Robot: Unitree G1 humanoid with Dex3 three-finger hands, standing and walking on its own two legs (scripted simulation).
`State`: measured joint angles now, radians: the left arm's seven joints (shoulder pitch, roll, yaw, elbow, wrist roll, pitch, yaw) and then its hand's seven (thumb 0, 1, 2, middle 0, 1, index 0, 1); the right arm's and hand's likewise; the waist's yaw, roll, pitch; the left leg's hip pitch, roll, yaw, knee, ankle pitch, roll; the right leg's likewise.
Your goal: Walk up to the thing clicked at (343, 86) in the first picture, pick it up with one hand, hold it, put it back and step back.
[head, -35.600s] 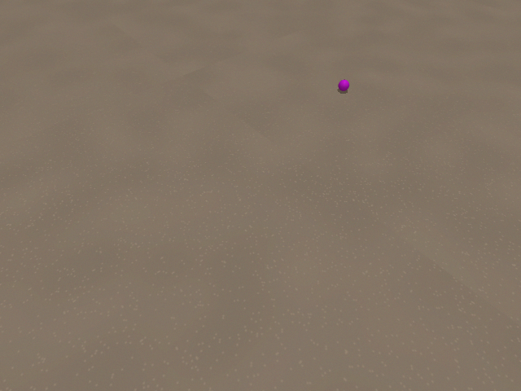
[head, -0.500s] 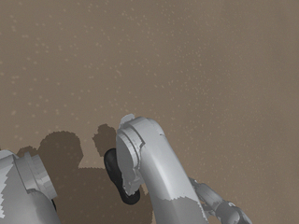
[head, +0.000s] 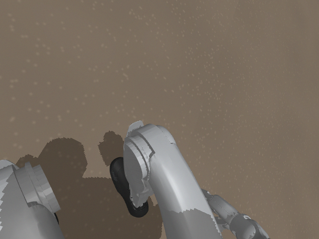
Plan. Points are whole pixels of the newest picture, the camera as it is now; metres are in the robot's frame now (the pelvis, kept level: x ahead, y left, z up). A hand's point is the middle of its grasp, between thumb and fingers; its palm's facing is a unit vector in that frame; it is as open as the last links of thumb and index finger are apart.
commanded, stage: rest palm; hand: left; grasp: from above
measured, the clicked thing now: out of the picture +0.44 +0.41 -0.27
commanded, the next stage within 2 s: close in 0.92 s
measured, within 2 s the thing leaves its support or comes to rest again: neither
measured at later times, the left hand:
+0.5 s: hand out of the picture +0.43 +0.39 -0.25, palm faces -0.41 -0.18 -0.89, open 13.7 cm
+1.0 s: hand out of the picture +0.43 +0.39 -0.25, palm faces -0.43 -0.18 -0.89, open 13.7 cm
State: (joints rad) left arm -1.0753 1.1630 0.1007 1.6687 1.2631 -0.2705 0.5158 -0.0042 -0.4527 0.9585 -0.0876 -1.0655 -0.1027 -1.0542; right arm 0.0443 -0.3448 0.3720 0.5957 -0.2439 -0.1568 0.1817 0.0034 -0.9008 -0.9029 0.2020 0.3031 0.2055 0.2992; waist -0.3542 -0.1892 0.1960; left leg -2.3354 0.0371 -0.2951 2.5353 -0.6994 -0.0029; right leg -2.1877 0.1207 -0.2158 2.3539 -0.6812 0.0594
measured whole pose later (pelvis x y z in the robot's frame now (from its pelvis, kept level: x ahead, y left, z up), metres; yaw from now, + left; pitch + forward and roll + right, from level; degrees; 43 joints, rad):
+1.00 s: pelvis +0.00 +0.00 +0.00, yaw +0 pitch +26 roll -16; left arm -1.07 1.16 0.10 1.68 1.25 -0.27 0.52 0.00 -0.42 0.91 -0.08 -1.05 -0.11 -1.03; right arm 0.04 -0.35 0.38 0.60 -0.25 -0.16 0.18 0.00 -0.89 -0.90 0.20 0.30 0.21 0.30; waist -0.35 -0.19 0.20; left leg -2.34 0.04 -0.30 2.54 -0.70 0.00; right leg -2.19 0.12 -0.22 2.35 -0.67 0.06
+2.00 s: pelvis +0.00 +0.00 +0.00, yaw +0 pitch +26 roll -16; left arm -1.07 1.16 0.10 1.65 1.26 -0.26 0.52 0.00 0.06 0.58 -0.44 -0.81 -0.49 -0.76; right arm 0.04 -0.35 0.38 0.60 -0.25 -0.17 0.19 0.00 -0.89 -0.90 0.20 0.30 0.21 0.30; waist -0.35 -0.20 0.21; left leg -2.34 0.04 -0.30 2.55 -0.70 0.01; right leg -2.19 0.12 -0.22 2.36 -0.68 0.06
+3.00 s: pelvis +0.00 +0.00 +0.00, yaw +1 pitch +28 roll -15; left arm -0.98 1.06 0.13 1.44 1.22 -0.20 0.39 -0.04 0.13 0.39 -0.61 -0.61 -0.81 -0.57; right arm 0.08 -0.34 0.29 0.60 -0.22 -0.13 0.19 0.00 -0.90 -0.90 0.20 0.30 0.21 0.30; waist -0.30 -0.12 0.12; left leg -2.36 0.03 -0.27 2.51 -0.69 0.00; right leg -2.20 0.10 -0.20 2.35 -0.68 0.05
